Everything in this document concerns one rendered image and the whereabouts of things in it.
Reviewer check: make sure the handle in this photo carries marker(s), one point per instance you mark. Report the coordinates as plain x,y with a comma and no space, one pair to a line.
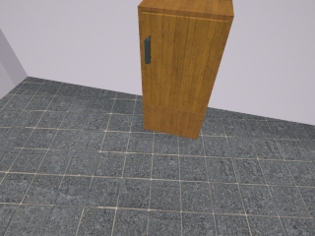
147,46

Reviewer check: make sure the cupboard door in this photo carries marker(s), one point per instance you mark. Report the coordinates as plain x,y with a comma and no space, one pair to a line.
184,55

